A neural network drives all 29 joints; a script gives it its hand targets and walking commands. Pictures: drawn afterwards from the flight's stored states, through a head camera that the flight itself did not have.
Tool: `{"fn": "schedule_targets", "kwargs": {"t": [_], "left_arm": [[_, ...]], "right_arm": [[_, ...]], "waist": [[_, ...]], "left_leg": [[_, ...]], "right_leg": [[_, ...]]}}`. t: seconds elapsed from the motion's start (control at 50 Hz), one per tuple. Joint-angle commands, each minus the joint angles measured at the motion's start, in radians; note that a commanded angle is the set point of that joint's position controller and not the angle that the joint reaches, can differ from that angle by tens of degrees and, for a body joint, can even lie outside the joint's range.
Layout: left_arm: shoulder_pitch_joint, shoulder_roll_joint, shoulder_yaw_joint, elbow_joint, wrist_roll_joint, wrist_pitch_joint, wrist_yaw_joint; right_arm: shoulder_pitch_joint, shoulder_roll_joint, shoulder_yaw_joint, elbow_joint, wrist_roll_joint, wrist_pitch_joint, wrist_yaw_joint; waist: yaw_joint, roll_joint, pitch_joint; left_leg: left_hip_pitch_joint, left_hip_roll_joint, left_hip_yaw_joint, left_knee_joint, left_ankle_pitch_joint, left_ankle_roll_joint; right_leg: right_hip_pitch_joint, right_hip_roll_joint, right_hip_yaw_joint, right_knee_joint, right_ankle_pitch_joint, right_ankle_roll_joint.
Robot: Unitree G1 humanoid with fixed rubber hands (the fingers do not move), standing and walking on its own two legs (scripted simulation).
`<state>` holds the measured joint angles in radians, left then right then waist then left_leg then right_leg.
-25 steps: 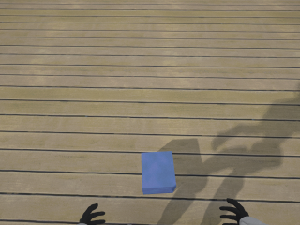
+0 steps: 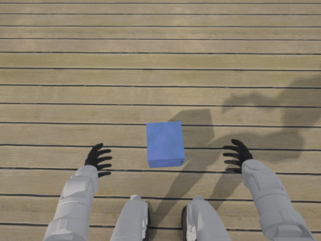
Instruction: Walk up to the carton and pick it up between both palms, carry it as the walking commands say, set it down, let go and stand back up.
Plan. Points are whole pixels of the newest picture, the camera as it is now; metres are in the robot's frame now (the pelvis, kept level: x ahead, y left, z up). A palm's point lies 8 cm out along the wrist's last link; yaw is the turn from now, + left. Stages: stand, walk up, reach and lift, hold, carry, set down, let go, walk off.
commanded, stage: reach and lift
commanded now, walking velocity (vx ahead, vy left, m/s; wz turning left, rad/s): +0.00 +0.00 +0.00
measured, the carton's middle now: (164, 145) +0.52 +0.01 -0.60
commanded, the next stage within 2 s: none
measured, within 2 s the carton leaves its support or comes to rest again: neither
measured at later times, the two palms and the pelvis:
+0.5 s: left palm (108, 122) +0.45 +0.19 -0.13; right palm (227, 115) +0.47 -0.19 -0.13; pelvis +0.01 +0.00 -0.03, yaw +0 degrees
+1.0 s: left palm (116, 109) +0.51 +0.17 -0.16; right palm (219, 102) +0.53 -0.18 -0.16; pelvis +0.02 +0.01 -0.04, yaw +0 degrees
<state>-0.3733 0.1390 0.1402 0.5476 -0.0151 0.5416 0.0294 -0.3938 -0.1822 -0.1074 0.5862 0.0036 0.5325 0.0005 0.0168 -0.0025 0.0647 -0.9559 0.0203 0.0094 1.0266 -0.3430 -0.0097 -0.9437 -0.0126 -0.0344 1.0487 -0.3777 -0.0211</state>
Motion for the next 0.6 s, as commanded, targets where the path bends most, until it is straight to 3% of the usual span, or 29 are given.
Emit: {"fn": "schedule_targets", "kwargs": {"t": [0.0,0.12,0.26,0.46,0.58], "left_arm": [[-0.279,0.083,0.031,-0.016,-0.006,-0.022,0.017],[-0.470,0.083,0.069,0.119,-0.005,-0.098,0.044],[-0.610,0.089,0.126,0.164,0.017,-0.228,0.073],[-0.746,0.103,0.154,0.168,0.015,-0.383,0.077],[-0.825,0.085,0.168,0.206,0.024,-0.436,0.078]], "right_arm": [[-0.284,-0.071,-0.024,-0.021,0.006,-0.017,-0.016],[-0.478,-0.081,-0.058,0.109,0.002,-0.086,-0.048],[-0.656,-0.095,-0.090,0.177,-0.008,-0.209,-0.071],[-0.802,-0.138,-0.116,0.214,0.001,-0.366,-0.059],[-0.892,-0.156,-0.141,0.250,-0.006,-0.429,-0.036]], "waist": [[0.007,-0.010,-0.457],[-0.004,-0.017,-0.565],[0.004,-0.027,-0.752],[0.004,-0.031,-1.003],[0.005,-0.026,-1.071]], "left_leg": [[0.150,-0.055,0.015,-0.137,-0.115,0.003],[0.076,-0.071,0.023,-0.116,-0.074,0.002],[0.023,-0.089,0.033,-0.088,0.032,-0.013],[0.004,-0.108,0.025,-0.036,0.316,-0.030],[0.004,-0.109,0.004,-0.018,0.451,-0.031]], "right_leg": [[0.170,0.030,0.030,-0.185,-0.104,0.013],[0.126,0.043,0.038,-0.167,-0.074,0.023],[0.081,0.061,0.040,-0.117,0.053,0.033],[0.082,0.082,0.047,-0.053,0.355,0.041],[0.035,0.087,0.052,-0.043,0.471,0.041]]}}
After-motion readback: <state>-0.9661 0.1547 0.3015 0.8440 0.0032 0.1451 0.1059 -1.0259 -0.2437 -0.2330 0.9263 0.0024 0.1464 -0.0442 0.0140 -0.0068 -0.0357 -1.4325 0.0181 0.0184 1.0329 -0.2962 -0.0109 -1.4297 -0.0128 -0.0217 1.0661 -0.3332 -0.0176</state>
